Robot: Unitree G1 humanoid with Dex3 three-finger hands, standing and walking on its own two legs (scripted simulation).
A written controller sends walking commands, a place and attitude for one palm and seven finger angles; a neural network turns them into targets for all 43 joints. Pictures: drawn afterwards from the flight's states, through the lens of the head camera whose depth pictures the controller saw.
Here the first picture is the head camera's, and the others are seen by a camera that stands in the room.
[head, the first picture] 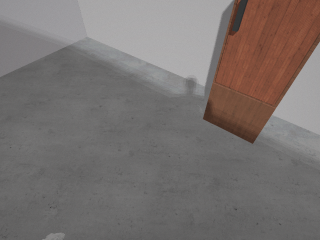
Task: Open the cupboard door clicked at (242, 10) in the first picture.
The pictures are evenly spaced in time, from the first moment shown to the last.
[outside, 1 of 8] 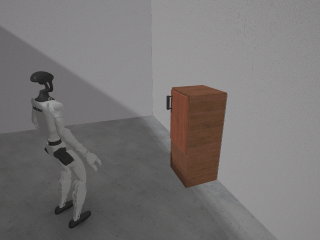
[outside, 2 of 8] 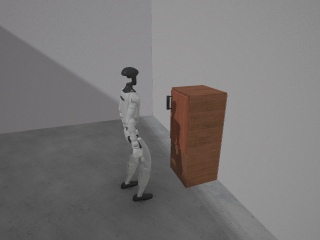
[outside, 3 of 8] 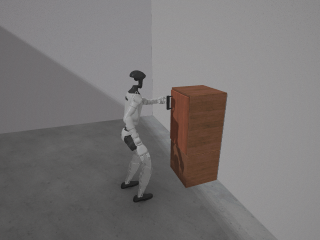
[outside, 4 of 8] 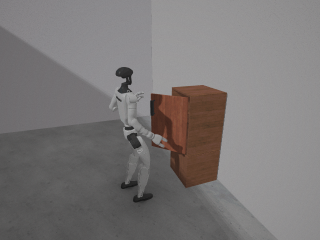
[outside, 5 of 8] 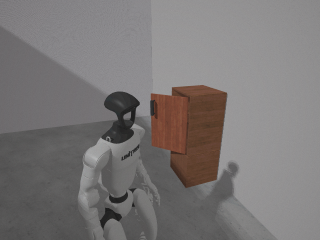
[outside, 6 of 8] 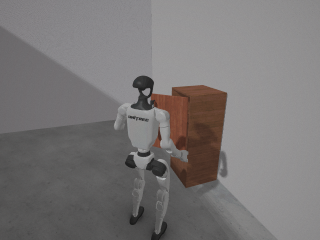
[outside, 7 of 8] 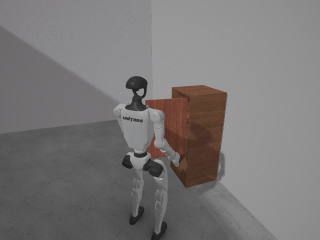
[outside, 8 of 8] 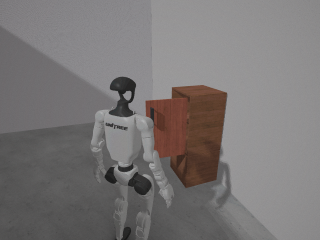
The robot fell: no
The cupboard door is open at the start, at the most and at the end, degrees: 0 87 85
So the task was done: yes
